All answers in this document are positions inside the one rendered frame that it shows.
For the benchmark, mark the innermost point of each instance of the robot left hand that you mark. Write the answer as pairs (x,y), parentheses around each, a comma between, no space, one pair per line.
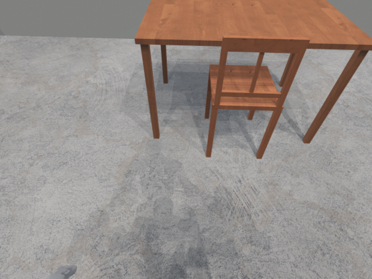
(63,272)

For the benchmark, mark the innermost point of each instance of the table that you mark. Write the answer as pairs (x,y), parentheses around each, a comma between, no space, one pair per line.
(204,22)

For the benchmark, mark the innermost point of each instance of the chair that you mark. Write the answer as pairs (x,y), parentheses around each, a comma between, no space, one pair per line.
(240,87)

